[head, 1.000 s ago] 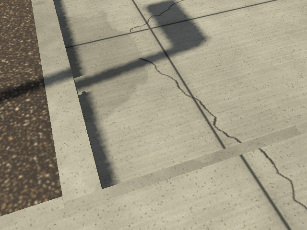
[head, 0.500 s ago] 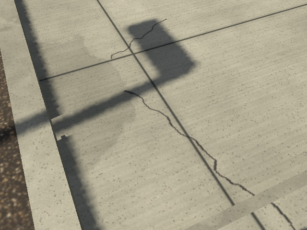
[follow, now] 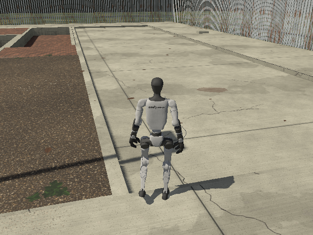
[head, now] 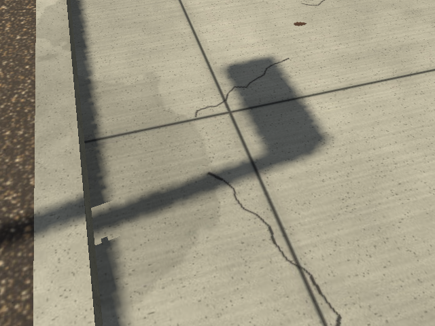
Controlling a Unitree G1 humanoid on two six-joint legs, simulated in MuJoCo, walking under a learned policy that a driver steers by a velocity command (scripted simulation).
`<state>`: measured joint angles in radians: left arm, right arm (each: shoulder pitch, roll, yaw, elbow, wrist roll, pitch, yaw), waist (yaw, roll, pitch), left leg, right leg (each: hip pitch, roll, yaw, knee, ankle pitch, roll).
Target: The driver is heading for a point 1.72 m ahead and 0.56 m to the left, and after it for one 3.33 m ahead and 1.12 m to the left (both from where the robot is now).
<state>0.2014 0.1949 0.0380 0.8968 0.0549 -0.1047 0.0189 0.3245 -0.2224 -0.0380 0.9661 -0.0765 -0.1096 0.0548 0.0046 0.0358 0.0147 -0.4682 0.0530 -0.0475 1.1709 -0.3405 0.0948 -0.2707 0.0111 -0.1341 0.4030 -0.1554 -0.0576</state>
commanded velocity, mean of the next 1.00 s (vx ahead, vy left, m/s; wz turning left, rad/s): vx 0.50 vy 0.00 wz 0.43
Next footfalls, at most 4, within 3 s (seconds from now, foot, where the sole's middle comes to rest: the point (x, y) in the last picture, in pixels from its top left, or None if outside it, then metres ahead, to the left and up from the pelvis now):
0.46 left None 0.38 0.22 -0.90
0.88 right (211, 283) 0.68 0.07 -0.90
1.40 left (124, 251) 0.81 0.40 -0.90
1.96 right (161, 166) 1.22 0.30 -0.90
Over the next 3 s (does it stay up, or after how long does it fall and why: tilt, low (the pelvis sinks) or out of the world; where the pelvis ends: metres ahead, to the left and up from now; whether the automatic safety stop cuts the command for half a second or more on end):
stays up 1.52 0.55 -0.13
